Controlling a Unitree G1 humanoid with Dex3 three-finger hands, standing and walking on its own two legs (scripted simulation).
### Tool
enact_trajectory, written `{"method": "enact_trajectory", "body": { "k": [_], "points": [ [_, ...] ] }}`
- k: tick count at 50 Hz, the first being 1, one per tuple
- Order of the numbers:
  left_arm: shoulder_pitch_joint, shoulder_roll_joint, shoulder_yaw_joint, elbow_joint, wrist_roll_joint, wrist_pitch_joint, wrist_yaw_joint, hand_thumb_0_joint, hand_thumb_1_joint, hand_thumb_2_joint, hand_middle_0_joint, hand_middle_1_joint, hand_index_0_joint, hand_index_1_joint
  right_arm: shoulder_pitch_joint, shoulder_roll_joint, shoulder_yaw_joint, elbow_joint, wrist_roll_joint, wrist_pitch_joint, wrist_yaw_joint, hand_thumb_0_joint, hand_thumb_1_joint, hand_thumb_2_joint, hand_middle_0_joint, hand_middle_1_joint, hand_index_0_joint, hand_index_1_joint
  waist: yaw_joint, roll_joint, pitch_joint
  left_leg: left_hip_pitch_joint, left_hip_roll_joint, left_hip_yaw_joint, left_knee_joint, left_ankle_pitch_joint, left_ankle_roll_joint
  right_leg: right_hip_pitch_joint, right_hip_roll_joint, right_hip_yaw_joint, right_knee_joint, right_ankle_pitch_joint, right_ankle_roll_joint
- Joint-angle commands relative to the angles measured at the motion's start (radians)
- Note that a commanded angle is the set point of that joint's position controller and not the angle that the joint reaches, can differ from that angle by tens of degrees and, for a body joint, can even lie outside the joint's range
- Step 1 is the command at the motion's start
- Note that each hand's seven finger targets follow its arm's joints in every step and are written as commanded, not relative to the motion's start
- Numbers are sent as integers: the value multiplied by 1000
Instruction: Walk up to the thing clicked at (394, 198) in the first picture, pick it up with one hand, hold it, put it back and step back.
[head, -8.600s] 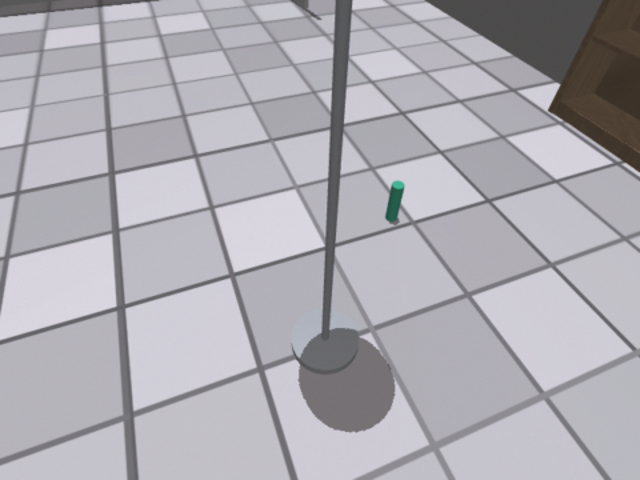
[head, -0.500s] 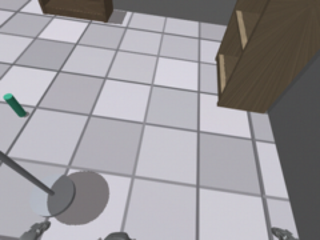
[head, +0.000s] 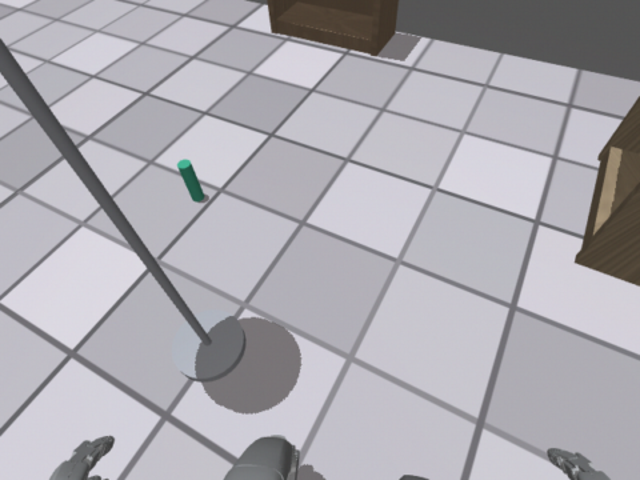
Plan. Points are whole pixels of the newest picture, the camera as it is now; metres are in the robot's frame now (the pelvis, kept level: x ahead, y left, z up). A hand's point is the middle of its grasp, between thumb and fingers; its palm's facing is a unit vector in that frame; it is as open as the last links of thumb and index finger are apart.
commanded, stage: walk up
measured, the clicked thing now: (191, 181) +1.22 +0.61 -0.66
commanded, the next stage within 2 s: none
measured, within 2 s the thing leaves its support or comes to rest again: neither
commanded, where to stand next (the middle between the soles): +0.07 +0.03 m, yaw +23 degrees
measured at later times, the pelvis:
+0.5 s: pelvis -0.01 +0.00 -0.03, yaw +15 degrees
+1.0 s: pelvis -0.01 -0.02 -0.01, yaw +40 degrees
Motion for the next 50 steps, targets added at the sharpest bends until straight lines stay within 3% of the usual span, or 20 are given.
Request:
{"method": "enact_trajectory", "body": {
  "k": [1, 5, 7, 9, 10, 13, 18, 21, 22, 23, 24, 25, 28, 31, 34, 35, 36, 37, 41, 50],
  "points": [
    [36, 310, 115, -75, 3, -23, 9, 0, 900, 900, -200, -300, -200, -300, -45, -155, -64, -70, 12, -45, -6, 0, -900, -900, 200, 300, 200, 300, 51, -276, -98, -50, 36, 55, -218, -33, 1, 181, -210, 164, -195, 217, -219],
    [-23, 312, 103, -82, -14, 5, -9, 0, 900, 900, -200, -300, -200, -300, 38, -137, -61, -6, 26, -69, -24, 0, -900, -900, 200, 300, 200, 300, 0, -280, -146, 193, -18, 154, -446, 108, 16, 62, -202, 77, -78, 266, -171],
    [-31, 235, 75, -83, -24, 23, -11, 0, 900, 900, -200, -300, -200, -300, 150, -184, -77, 51, 15, -92, -42, 0, -900, -900, 200, 300, 200, 300, -56, -84, -192, 398, -25, 83, -611, 182, 38, -78, -147, 6, 197, 51, -101],
    [-25, 198, 58, -104, -31, 42, 1, 0, 900, 900, -200, -300, -200, -300, 106, -389, -111, -6, 4, -101, -58, 0, -900, -900, 200, 300, 200, 300, -51, 194, -146, 330, 386, -656, -786, 119, 284, -361, 35, 88, 458, -332, -8],
    [-76, 268, 72, -84, -31, 39, 13, 0, 900, 900, -200, -300, -200, -300, 72, -382, -113, 0, 15, -97, -62, 0, -900, -900, 200, 300, 200, 300, -63, 131, -97, 240, 390, -671, -797, 102, 341, -313, 2, 169, 493, -326, -14],
    [27, 241, 79, -4, -40, 32, 7, 0, 900, 900, -200, -300, -200, -300, 0, -257, -60, -1, 16, -103, -81, 0, -900, -900, 200, 300, 200, 300, 1, 102, -110, 220, 235, -349, -618, 359, 247, -239, -5, 168, 421, -212, -25],
    [25, 212, 79, 4, -29, 30, 2, 0, 900, 900, -200, -300, -200, -300, 10, -259, -56, -6, 5, -96, -81, 0, -900, -900, 200, 300, 200, 300, -20, 141, -138, 136, 217, -360, -566, 455, 263, -99, 66, 107, 278, -221, -28],
    [88, 193, 80, 37, -25, 13, 9, 0, 900, 900, -200, -300, -200, -300, -44, -236, -40, -15, 17, -80, -80, 0, -900, -900, 200, 300, 200, 300, 31, 111, -183, 63, 147, -294, -458, 399, 205, 86, 112, 75, -4, -61, -51],
    [94, 223, 88, 38, -11, 2, 15, 0, 900, 900, -200, -300, -200, -300, -42, -187, -26, -18, 24, -73, -79, 0, -900, -900, 200, 300, 200, 300, 38, 35, -176, 3, 86, -254, -348, 361, 154, 139, 67, 178, -123, -74, -78],
    [98, 327, 109, 28, 6, -5, 18, 0, 900, 900, -200, -300, -200, -300, -53, -132, -13, -35, 33, -70, -81, 0, -900, -900, 200, 300, 200, 300, 52, -191, -141, -156, -69, -125, -138, 151, 84, 165, -157, 520, -284, -176, -158],
    [-14, 390, 119, 6, 1, -2, 11, 0, 900, 900, -200, -300, -200, -300, -34, -169, -33, -17, 24, -69, -97, 0, -900, -900, 200, 300, 200, 300, 13, -282, -112, -120, -42, -41, -3, -212, 52, 18, -382, 733, -374, -195, -310],
    [-61, 372, 114, -8, -5, -3, 9, 0, 900, 900, -200, -300, -200, -300, -20, -224, -47, 11, 19, -72, -97, 0, -900, -900, 200, 300, 200, 300, -4, -216, -58, -102, -4, -86, 63, -197, 44, -36, -406, 745, -380, -181, -342],
    [-61, 298, 92, 29, 2, -13, 12, 0, 900, 900, -200, -300, -200, -300, -8, -198, -49, 63, 21, -81, -68, 0, -900, -900, 200, 300, 200, 300, -15, -164, 7, -63, 24, 0, -76, -53, 46, -47, -205, 379, -268, -115, -219],
    [-193, 284, 99, -41, 12, 2, -26, 0, 900, 900, -200, -300, -200, -300, 74, -150, -41, 62, 38, -60, -26, 0, -900, -900, 200, 300, 200, 300, -25, -384, -100, 36, 56, 68, -246, 51, 43, 90, -194, 155, -205, 18, -177],
    [-127, 246, 90, -38, -4, 44, -38, 0, 900, 900, -200, -300, -200, -300, 136, -164, -62, 94, 25, -79, -37, 0, -900, -900, 200, 300, 200, 300, -41, -189, -155, 327, -39, 77, -566, 108, 49, -34, -152, 14, 115, 40, -104],
    [-106, 192, 72, -48, -20, 57, -41, 0, 900, 900, -200, -300, -200, -300, 157, -207, -70, 101, 12, -87, -52, 0, -900, -900, 200, 300, 200, 300, -50, -22, -132, 388, -41, -33, -670, 122, 90, -133, -75, -34, 321, -37, -58],
    [-112, 133, 53, -87, -24, 62, -45, 0, 900, 900, -200, -300, -200, -300, 148, -315, -93, 77, -7, -94, -67, 0, -900, -900, 200, 300, 200, 300, -25, 164, -105, 443, 178, -466, -735, 198, 179, -374, 36, -7, 479, -282, 4],
    [-180, 195, 69, -118, -25, 59, -30, 0, 900, 900, -200, -300, -200, -300, 167, -382, -103, 57, -3, -95, -69, 0, -900, -900, 200, 300, 200, 300, -62, 166, -130, 350, 317, -814, -811, 147, 316, -394, 70, 183, 484, -336, -4],
    [-107, 227, 75, -57, -30, 60, -20, 0, 900, 900, -200, -300, -200, -300, 57, -260, -66, 25, 19, -98, -97, 0, -900, -900, 200, 300, 200, 300, 3, 69, -134, 329, 184, -511, -700, 295, 224, -330, 24, 223, 464, -149, -23],
    [-146, 183, 87, -117, -21, 61, -22, 0, 900, 900, -200, -300, -200, -300, 113, -253, -76, -46, -12, -86, -91, 0, -900, -900, 200, 300, 200, 300, -29, 95, -164, 201, 105, -561, -658, 329, 218, -186, 138, 193, 302, -171, -34]
  ]
}}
